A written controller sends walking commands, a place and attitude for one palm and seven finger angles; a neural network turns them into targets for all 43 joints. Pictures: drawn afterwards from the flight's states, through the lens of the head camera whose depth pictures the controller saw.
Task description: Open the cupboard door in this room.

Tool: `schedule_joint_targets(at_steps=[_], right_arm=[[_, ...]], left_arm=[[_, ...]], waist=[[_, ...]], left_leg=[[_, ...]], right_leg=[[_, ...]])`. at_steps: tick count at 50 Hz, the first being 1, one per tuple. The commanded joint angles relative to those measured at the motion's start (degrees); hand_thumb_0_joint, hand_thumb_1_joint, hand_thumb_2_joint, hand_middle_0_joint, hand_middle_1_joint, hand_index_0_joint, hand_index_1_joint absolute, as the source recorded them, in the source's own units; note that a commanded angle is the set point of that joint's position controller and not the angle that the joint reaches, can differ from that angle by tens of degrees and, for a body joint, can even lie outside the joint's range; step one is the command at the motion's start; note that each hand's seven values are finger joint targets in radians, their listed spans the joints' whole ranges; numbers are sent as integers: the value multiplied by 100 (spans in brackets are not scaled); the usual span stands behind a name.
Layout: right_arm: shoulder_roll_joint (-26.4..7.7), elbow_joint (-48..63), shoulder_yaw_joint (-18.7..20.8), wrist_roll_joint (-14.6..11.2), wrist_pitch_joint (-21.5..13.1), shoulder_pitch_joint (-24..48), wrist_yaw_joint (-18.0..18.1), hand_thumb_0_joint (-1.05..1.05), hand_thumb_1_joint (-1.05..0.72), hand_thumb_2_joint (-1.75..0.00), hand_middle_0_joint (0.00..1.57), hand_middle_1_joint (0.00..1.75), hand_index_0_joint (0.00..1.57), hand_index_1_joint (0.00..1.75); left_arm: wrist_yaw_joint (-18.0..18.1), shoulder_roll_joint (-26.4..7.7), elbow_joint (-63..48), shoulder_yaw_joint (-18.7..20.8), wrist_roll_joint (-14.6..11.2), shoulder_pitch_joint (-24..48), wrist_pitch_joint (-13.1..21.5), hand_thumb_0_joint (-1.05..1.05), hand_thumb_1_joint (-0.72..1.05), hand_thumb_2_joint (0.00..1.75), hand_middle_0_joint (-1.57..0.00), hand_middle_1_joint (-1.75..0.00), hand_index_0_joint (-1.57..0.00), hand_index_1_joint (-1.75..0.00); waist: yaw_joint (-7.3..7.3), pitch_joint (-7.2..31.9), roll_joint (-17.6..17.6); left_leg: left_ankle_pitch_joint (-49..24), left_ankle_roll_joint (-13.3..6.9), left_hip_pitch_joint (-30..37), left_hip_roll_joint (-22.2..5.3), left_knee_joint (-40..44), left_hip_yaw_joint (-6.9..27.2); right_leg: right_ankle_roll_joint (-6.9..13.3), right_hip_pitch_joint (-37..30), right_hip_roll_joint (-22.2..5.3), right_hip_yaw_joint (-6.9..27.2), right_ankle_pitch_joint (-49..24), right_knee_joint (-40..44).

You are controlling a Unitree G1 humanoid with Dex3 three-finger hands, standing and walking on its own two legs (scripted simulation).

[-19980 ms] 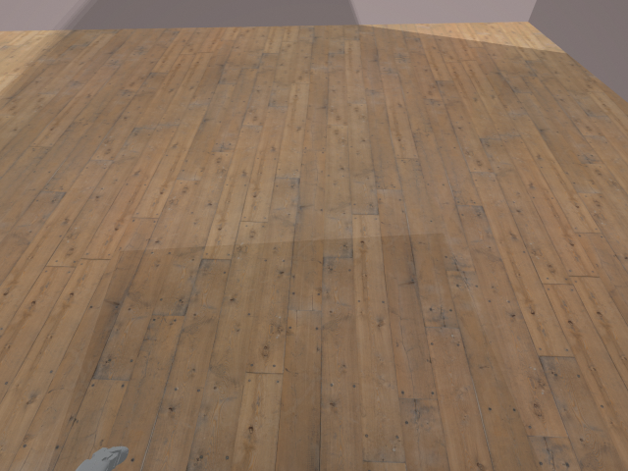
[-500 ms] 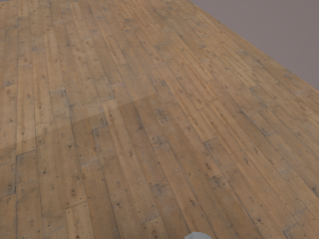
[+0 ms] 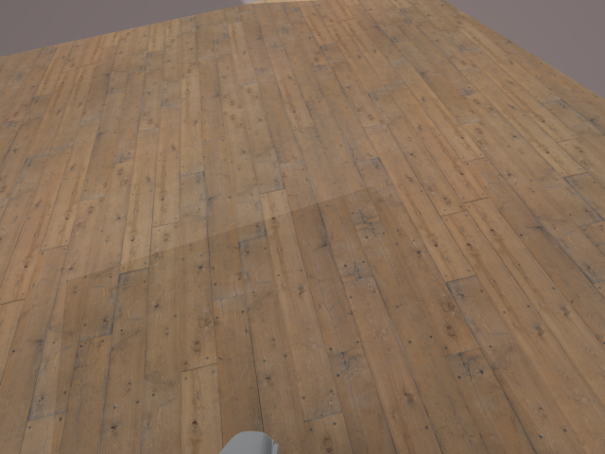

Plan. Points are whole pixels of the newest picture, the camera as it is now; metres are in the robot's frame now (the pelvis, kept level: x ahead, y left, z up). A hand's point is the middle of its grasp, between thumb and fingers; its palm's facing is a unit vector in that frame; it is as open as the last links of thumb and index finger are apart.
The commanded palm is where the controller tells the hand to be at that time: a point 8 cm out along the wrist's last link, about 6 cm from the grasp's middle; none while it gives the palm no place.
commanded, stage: turn or walk to find it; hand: left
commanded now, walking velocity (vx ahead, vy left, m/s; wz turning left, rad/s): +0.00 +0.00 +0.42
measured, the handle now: out of the picture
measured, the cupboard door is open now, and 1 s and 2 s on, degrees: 0 0 0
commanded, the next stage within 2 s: stand and wait in 0.94 s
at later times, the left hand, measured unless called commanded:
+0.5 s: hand out of the picture -0.02 +0.26 -0.17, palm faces +0.26 -0.94 -0.24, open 7.4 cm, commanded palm none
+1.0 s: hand out of the picture -0.06 +0.20 -0.16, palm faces +0.43 -0.87 -0.25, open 7.4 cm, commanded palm none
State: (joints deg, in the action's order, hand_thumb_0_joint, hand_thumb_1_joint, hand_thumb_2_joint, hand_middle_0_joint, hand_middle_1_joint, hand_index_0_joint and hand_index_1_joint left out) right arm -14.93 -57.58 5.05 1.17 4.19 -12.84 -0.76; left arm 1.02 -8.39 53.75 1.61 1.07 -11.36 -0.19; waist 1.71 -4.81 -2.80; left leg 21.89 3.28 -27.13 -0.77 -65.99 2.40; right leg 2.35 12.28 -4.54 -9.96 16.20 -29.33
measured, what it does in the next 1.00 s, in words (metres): steps on the spot, turning left: left foot, then right foot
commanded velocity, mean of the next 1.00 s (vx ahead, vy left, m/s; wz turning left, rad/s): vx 0.00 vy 0.00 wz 0.42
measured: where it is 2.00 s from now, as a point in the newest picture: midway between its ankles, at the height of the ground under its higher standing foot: outside the picture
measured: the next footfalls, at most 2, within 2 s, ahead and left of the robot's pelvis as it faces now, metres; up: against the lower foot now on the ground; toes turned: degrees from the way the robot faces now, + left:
left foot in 0.26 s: +0.00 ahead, +0.15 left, +0.00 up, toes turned +12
right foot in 0.68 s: +0.05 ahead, -0.09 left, +0.00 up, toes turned +12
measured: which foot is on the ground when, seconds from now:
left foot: up 0.00-0.24, down 0.26-0.68, up 0.70-1.00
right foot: down 0.00-0.26, up 0.28-0.66, down 0.68-1.00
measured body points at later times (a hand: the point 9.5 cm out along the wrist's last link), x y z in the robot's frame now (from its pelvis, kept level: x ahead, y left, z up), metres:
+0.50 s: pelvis -0.02 +0.04 +0.00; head +0.00 +0.06 +0.45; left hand -0.03 +0.31 -0.15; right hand +0.13 -0.18 -0.14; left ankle -0.04 +0.15 -0.74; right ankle +0.00 -0.10 -0.68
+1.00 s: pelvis -0.03 +0.00 +0.00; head +0.02 +0.00 +0.44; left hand -0.08 +0.24 -0.14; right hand +0.12 -0.21 -0.16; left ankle -0.12 +0.13 -0.69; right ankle +0.01 -0.09 -0.74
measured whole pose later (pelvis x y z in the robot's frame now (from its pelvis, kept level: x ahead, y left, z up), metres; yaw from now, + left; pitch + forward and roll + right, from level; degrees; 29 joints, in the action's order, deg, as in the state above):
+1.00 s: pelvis -0.03 +0.00 +0.00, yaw +26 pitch +0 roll +2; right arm -14.0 -58.0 4.1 0.8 4.1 -10.6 -0.8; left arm 0.8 -9.7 54.3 1.9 1.6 -12.2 -0.1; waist 0.3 -5.9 -0.9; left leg 25.9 3.5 -22.4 -2.2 -53.3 -0.3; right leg 0.8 12.6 -6.8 -12.0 17.1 -30.3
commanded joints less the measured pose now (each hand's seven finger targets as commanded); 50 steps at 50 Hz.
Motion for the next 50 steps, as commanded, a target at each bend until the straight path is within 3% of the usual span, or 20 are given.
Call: schedule_joint_targets(at_steps=[1,7,9,11,12,13,14,15,18,20,27,31,32,33,34,35,37,39,45,50], right_arm=[[-191,442,-6,-6,-109,309,4,0,-90,-90,20,30,20,30],[-109,517,-137,-72,-208,595,27,0,-90,-90,20,30,20,30],[-130,509,-140,-78,-243,468,38,0,-90,-90,20,30,20,30],[-250,420,-117,-65,-304,112,26,0,-90,-90,20,30,20,30],[-669,429,-32,-32,-374,-43,31,0,-90,-90,20,30,20,30],[-1182,448,92,2,-369,-233,56,0,-90,-90,20,30,20,30],[-1274,344,112,-3,-329,-397,114,0,-90,-90,20,30,20,30],[-1177,334,92,10,-333,-245,174,0,-90,-90,20,30,20,30],[-819,555,-29,5,-359,509,192,0,-90,-90,20,30,20,30],[-805,565,-27,-12,-380,447,181,0,-90,-90,20,30,20,30],[-826,565,65,29,-334,205,152,0,-90,-90,20,30,20,30],[-792,634,98,9,-303,355,137,0,-90,-90,20,30,20,30],[-716,674,95,-20,-304,396,132,0,-90,-90,20,30,20,30],[-496,706,70,-65,-320,348,104,0,-90,-90,20,30,20,30],[-123,840,1,-81,-334,284,70,0,-90,-90,20,30,20,30],[-363,861,64,-24,-233,437,101,0,-90,-90,20,30,20,30],[-389,692,108,0,-146,427,69,0,-90,-90,20,30,20,30],[-266,516,74,17,-121,143,7,0,-90,-90,20,30,20,30],[-180,511,-17,-15,-127,416,-5,0,-90,-90,20,30,20,30],[-84,542,-123,-69,-216,681,14,0,-90,-90,20,30,20,30]], left_arm=[[88,-1250,-231,345,35,-398,112,0,90,90,-20,-30,-20,-30],[71,-1537,-41,412,68,-613,51,0,90,90,-20,-30,-20,-30],[59,-1575,4,417,64,-545,24,0,90,90,-20,-30,-20,-30],[44,-1507,9,422,3,-363,-18,0,90,90,-20,-30,-20,-30],[29,-1282,-73,396,-41,-480,-63,0,90,90,-20,-30,-20,-30],[-5,-920,-291,279,-56,-342,-96,0,90,90,-20,-30,-20,-30],[30,-981,-379,224,-3,31,-174,0,90,90,-20,-30,-20,-30],[40,-945,-331,253,-13,217,-210,0,90,90,-20,-30,-20,-30],[-57,-1009,-101,291,-12,-62,-184,0,90,90,-20,-30,-20,-30],[-65,-994,-83,275,-14,-108,-180,0,90,90,-20,-30,-20,-30],[-38,-869,-310,233,-33,176,-143,0,90,90,-20,-30,-20,-30],[-15,-906,-243,231,-66,-271,-50,0,90,90,-20,-30,-20,-30],[2,-968,-180,251,-60,-496,-6,0,90,90,-20,-30,-20,-30],[31,-1229,-166,295,-12,-677,60,0,90,90,-20,-30,-20,-30],[71,-1702,-173,397,60,-686,94,0,90,90,-20,-30,-20,-30],[70,-1767,-266,430,11,-681,89,0,90,90,-20,-30,-20,-30],[96,-1433,-391,390,0,-119,55,0,90,90,-20,-30,-20,-30],[80,-1187,-470,305,6,140,90,0,90,90,-20,-30,-20,-30],[81,-1335,-286,340,48,-347,99,0,90,90,-20,-30,-20,-30],[55,-1543,-93,410,71,-615,53,0,90,90,-20,-30,-20,-30]], waist=[[-337,419,1194],[-499,691,1419],[-388,721,1456],[-138,865,1082],[-43,1007,63],[78,782,-1465],[235,759,-1158],[172,650,-1310],[-187,402,-598],[-164,487,-450],[-11,571,-598],[-223,758,-644],[-355,867,-450],[-414,994,256],[-410,870,1717],[-529,714,1900],[-266,266,1130],[-102,286,1105],[-343,467,1317],[-519,669,1478]], left_leg=[[256,92,-267,-143,632,-166],[550,-24,363,-105,2157,-568],[214,-77,795,-43,2829,-730],[-879,-172,1769,-117,4110,-693],[-1686,-455,2574,-832,4604,245],[-3458,-1117,2861,-2111,4778,1793],[-3578,-1457,2498,-2328,4814,1858],[-3365,-1438,2273,-2056,4797,1692],[-2772,-1242,1828,-1397,4750,918],[-2849,-1203,1896,-1253,4755,813],[-2920,-1309,1898,-1223,4577,1273],[-3169,-1120,1510,-969,4093,1383],[-2788,-940,1212,-805,3827,1318],[-1888,-620,621,-408,3252,945],[143,-230,-441,382,2183,107],[1217,-200,-385,307,1051,241],[687,-212,-489,95,-178,354],[150,-96,-451,-4,-411,157],[330,70,-225,-108,692,-235],[508,-21,260,-36,2044,-581]], right_leg=[[500,-726,-1514,945,-2078,1061],[634,-989,-1688,777,-2845,650],[486,-784,-1665,647,-2740,448],[88,-266,-1476,288,-2052,-160],[-252,654,-1057,6,-990,-1050],[-642,1918,-340,-132,1776,-2086],[-621,1901,-307,431,2076,-2780],[-624,1993,-281,696,1849,-3124],[-651,1798,-214,765,942,-3342],[-683,1711,-147,756,781,-3183],[-688,1285,73,713,992,-1875],[-626,245,284,569,221,-324],[-607,-331,187,582,-368,428],[-449,-1013,-419,1134,-730,946],[135,-1444,-1780,2463,-1413,1142],[629,-611,-2336,2794,-1388,1374],[675,-85,-1872,2208,-1093,1331],[424,-119,-1429,1331,-1539,1108],[495,-696,-1498,871,-2346,938],[566,-1006,-1566,774,-3068,590]])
